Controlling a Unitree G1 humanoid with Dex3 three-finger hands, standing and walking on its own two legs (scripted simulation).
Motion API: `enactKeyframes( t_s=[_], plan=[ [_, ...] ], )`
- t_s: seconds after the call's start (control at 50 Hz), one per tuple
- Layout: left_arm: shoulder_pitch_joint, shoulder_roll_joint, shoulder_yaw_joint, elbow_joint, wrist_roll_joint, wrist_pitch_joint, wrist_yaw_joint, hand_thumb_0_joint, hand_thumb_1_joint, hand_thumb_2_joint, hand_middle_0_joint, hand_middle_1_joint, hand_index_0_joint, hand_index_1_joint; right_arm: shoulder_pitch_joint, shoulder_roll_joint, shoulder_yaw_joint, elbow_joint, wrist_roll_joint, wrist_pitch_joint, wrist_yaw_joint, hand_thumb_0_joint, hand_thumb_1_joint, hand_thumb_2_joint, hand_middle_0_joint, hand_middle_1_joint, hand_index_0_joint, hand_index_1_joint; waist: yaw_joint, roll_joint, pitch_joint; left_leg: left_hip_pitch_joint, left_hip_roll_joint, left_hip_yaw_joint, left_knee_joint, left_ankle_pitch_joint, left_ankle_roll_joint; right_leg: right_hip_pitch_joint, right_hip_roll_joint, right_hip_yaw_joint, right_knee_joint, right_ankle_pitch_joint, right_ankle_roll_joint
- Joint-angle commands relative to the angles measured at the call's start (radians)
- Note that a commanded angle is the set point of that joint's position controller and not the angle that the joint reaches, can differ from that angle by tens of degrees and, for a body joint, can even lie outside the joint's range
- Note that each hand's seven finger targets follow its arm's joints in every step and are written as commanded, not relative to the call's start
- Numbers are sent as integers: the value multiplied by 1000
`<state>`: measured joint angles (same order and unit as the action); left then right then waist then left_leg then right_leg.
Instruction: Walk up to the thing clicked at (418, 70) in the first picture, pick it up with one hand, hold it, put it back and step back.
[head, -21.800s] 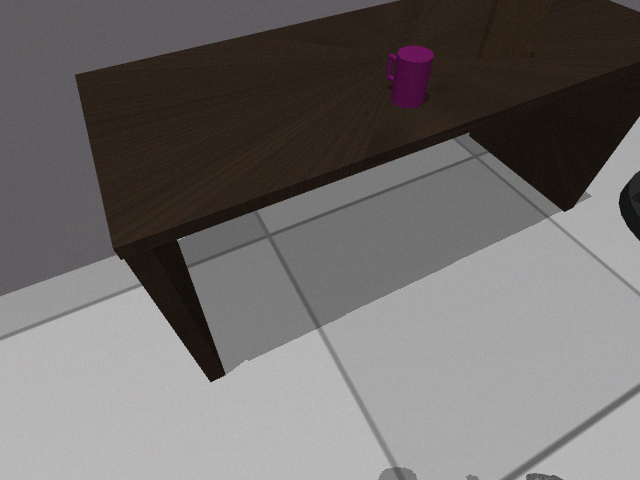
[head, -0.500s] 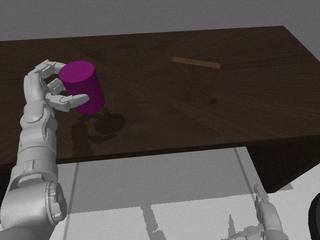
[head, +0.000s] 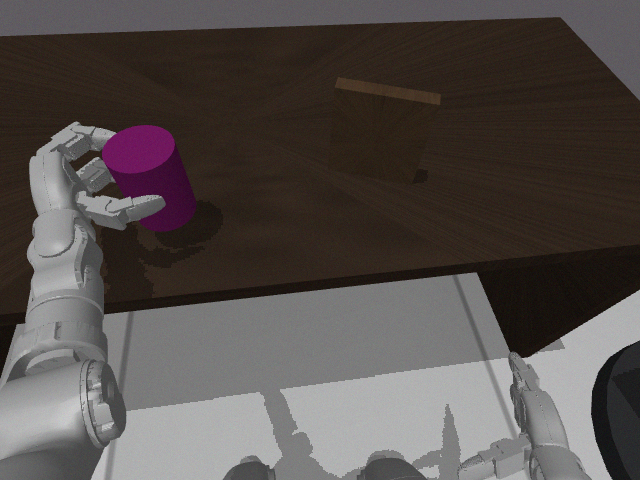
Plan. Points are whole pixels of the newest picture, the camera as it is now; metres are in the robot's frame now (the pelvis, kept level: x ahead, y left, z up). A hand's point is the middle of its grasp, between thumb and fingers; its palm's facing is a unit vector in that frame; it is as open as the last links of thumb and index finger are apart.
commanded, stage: lower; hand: left
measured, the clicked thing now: (151, 171) +0.48 +0.19 +0.09
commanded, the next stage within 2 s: loosen in 0.62 s
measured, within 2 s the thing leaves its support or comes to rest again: rests again in 0.58 s
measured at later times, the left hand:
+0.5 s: hand (123, 187) +0.47 +0.23 +0.08, palm faces +0.24 -0.97 +0.02, open 10.7 cm
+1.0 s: hand (124, 193) +0.47 +0.23 +0.07, palm faces +0.25 -0.97 +0.02, open 10.7 cm
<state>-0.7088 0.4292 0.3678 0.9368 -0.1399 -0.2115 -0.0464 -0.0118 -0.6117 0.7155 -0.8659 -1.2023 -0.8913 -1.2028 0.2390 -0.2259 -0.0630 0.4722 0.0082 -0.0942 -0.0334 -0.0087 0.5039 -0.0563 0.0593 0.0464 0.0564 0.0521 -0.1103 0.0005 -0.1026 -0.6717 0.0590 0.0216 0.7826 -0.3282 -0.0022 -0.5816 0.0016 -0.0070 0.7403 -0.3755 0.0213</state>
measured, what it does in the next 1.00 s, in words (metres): stands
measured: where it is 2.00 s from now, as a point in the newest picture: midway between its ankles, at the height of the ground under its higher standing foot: outside the picture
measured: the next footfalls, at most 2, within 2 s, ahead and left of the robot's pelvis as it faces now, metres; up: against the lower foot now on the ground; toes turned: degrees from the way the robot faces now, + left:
none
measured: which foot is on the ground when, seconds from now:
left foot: down 0.00-1.00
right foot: down 0.00-1.00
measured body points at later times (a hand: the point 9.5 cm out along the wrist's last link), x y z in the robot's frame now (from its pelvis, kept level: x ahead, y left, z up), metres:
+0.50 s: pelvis +0.00 +0.01 -0.01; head +0.08 +0.03 +0.43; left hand +0.45 +0.28 +0.08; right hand +0.16 -0.26 -0.06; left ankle +0.03 +0.12 -0.71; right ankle -0.01 -0.14 -0.71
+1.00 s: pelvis +0.00 +0.01 -0.02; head +0.08 +0.03 +0.42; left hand +0.45 +0.28 +0.07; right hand +0.15 -0.26 -0.06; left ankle +0.03 +0.12 -0.71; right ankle -0.01 -0.14 -0.71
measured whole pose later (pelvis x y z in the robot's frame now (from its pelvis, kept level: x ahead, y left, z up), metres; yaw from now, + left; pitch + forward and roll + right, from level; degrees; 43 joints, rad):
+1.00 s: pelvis +0.00 +0.01 -0.02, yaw +0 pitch +16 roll -3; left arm -0.71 0.43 0.39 0.96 -0.12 -0.30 -0.04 -0.01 -0.55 0.58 -0.92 -0.97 -0.96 -0.94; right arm 0.33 -0.22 -0.04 0.23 -0.01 0.00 0.00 -0.01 0.50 -0.05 0.06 0.05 0.06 0.05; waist -0.13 0.00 -0.13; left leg -0.83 0.06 0.01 0.94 -0.40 0.00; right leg -0.74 0.00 -0.01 0.89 -0.44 0.03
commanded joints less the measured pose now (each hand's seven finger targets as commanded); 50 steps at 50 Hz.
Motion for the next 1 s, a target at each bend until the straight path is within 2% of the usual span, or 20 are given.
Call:
enactKeyframes(
  t_s=[0.0, 0.06, 0.12, 0.16, 0.22, 0.3, 0.38, 0.44, 0.46, 0.52, 0.58, 0.62, 0.68, 0.7, 0.72, 0.76, 0.78, 0.86, 0.94, 0.98],
  plan=[
    [-472, 284, 50, -249, -12, -93, 3, 0, -89, 1169, -1301, -1382, -1314, -1393, -40, -154, -66, -201, 1, -46, -6, 0, 526, -55, 49, 50, 49, 50, 14, 89, -436, 318, -18, -20, -33, 272, 28, 47, 17, -17, -67, 283, -25],
    [-476, 237, 15, -237, -7, -95, -1, 0, -80, 1161, -1285, -1369, -1299, -1379, -16, -146, -59, -216, -3, -40, -3, 0, 521, -55, 49, 50, 49, 50, -4, 100, -430, 333, -13, -24, -18, 284, 25, 4, 23, -21, -51, 282, -27],
    [-474, 266, 37, -245, -7, -103, 7, 0, -78, 1161, -1283, -1364, -1295, -1377, 23, -151, -71, -218, -4, -32, -4, 0, 517, -57, 49, 50, 49, 50, -3, 106, -454, 327, -14, -25, -3, 312, 26, 15, 24, -22, -32, 309, -26],
    [-433, 194, -5, -217, -7, -100, -4, 0, -85, 1161, -1280, -1362, -1290, -1376, 0, -130, -44, -269, -2, -36, 2, 0, 522, -56, 49, 50, 49, 50, -6, 106, -424, 331, -8, -30, -6, 298, 22, -24, 28, -28, -26, 275, -31],
    [-467, 280, 47, -277, -5, -115, 6, 0, -69, 1174, -1289, -1369, -1298, -1384, 34, -148, -63, -251, -4, -24, -1, 0, 523, -56, 49, 50, 49, 50, 8, 129, -442, 318, -12, -28, 3, 286, 20, -16, 24, -27, -18, 268, -31],
    [-441, 239, 30, -241, 1, -113, 11, 0, -84, 1167, -1280, -1369, -1291, -1382, 44, -141, -62, -288, -6, -21, 1, 0, 517, -57, 49, 50, 49, 50, -10, 94, -424, 292, -10, -30, 10, 261, 24, -28, 27, -26, -11, 260, -28],
    [-421, 195, 2, -222, 1, -114, 6, 0, -104, 1159, -1266, -1356, -1277, -1370, 53, -141, -61, -302, -10, -13, 5, 0, 514, -58, 49, 50, 49, 50, -13, 121, -464, 329, -2, -40, 34, 349, 20, -52, 30, -32, 9, 298, -31],
    [-450, 257, 45, -274, 2, -127, 13, 0, -87, 1172, -1264, -1355, -1273, -1371, 59, -144, -67, -323, -10, -7, 8, 0, 519, -57, 49, 50, 49, 50, -2, 136, -466, 322, -5, -37, 43, 372, 18, -38, 29, -31, 19, 316, -30],
    [-415, 201, 20, -225, 1, -123, 9, 0, -85, 1165, -1262, -1354, -1272, -1369, 73, -128, -54, -314, -13, -3, 12, 0, 518, -57, 49, 50, 49, 50, -7, 127, -444, 299, -4, -38, 43, 366, 18, -40, 29, -32, 23, 316, -31],
    [-424, 215, 26, -246, 10, -131, 14, 0, -96, 1175, -1260, -1354, -1267, -1373, 68, -141, -69, -326, -14, -2, 14, 0, 516, -58, 49, 50, 49, 50, -10, 131, -427, 288, -5, -36, 39, 301, 19, -71, 29, -31, 26, 266, -33],
    [-443, 235, 36, -259, 9, -142, 11, 0, -87, 1174, -1270, -1361, -1281, -1376, 67, -140, -59, -375, -14, 0, 16, 0, 518, -57, 49, 50, 49, 50, -12, 118, -477, 298, -3, -39, 55, 331, 21, -48, 28, -31, 34, 294, -31],
    [-390, 227, 51, -187, 5, -138, 10, 0, -114, 1183, -1273, -1374, -1285, -1388, 89, -141, -65, -362, -15, 7, 17, 0, 517, -57, 49, 50, 49, 50, -15, 87, -428, 239, -8, -37, 57, 313, 25, -38, 27, -29, 39, 304, -27],
    [-427, 199, 17, -201, 11, -152, 3, 0, -120, 1189, -1289, -1383, -1297, -1402, 75, -137, -63, -377, -19, 12, 20, 0, 511, -59, 49, 50, 49, 50, -27, 108, -457, 259, -11, -31, 74, 302, 29, -62, 24, -21, 41, 298, -24],
    [-436, 232, 37, -229, 13, -155, 7, 0, -105, 1191, -1287, -1378, -1294, -1398, 79, -142, -61, -392, -19, 14, 19, 0, 513, -59, 49, 50, 49, 50, -25, 105, -476, 254, -11, -31, 78, 310, 31, -52, 22, -18, 43, 315, -22],
    [-450, 235, 34, -221, 16, -157, 8, 0, -52, 1111, -1315, -1343, -1342, -1338, 68, -141, -58, -402, -17, 14, 20, 0, 515, -53, 50, 50, 49, 50, -25, 109, -458, 245, -13, -30, 73, 284, 29, -58, 23, -18, 45, 291, -25],
    [-433, 239, 37, -215, 17, -159, 13, 0, -202, 951, -1221, -1191, -1272, -1178, 78, -147, -60, -398, -19, 22, 20, 0, 514, -46, 50, 50, 50, 50, -15, 122, -460, 250, -14, -31, 64, 252, 25, -65, 24, -21, 43, 255, -28],
    [-421, 194, 18, -178, 11, -155, 9, 0, -253, 871, -1187, -1147, -1238, -1112, 92, -139, -58, -397, -21, 23, 23, 0, 514, -44, 50, 49, 50, 50, -25, 126, -444, 250, -8, -39, 62, 253, 20, -86, 28, -30, 47, 241, -33],
    [-454, 228, 25, -205, 19, -165, 14, 0, -418, 551, -1022, -934, -1081, -887, 91, -145, -57, -410, -22, 33, 23, 0, 520, -40, 50, 50, 50, 50, -21, 149, -451, 256, -6, -43, 54, 218, 13, -101, 28, -33, 46, 204, -37],
    [-432, 239, 40, -189, 13, -159, 13, 0, -501, 433, -768, -685, -811, -671, 90, -153, -62, -420, -19, 38, 21, 0, 510, -51, 50, 50, 50, 50, -21, 116, -464, 253, -6, -42, 73, 286, 22, -84, 29, -29, 56, 268, -30],
    [-432, 237, 42, -190, 16, -157, 15, 0, -504, 387, -681, -593, -695, -589, 91, -151, -63, -415, -20, 42, 22, 0, 518, -51, 50, 50, 50, 50, -17, 117, -433, 231, -9, -39, 65, 246, 20, -90, 30, -28, 53, 239, -31]
  ],
)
